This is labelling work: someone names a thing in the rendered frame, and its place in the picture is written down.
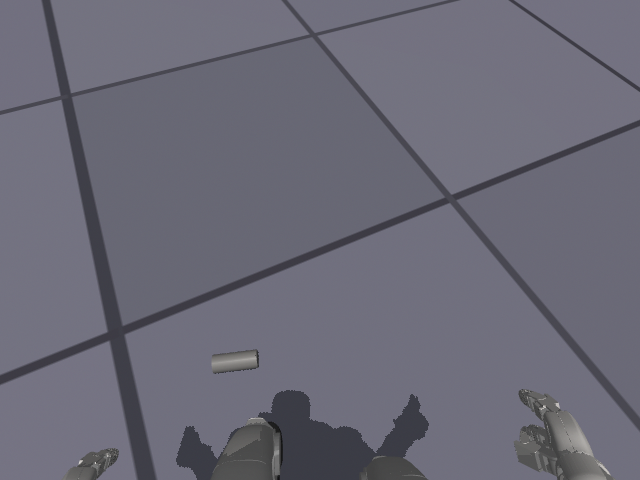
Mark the right robot arm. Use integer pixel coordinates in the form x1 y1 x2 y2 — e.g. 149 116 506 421
555 453 616 480

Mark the left robot hand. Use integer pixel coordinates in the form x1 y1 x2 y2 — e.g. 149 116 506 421
62 448 119 480

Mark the right robot hand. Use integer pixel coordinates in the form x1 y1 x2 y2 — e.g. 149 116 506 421
514 389 594 477

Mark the can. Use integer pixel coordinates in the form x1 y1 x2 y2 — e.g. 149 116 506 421
211 349 259 373

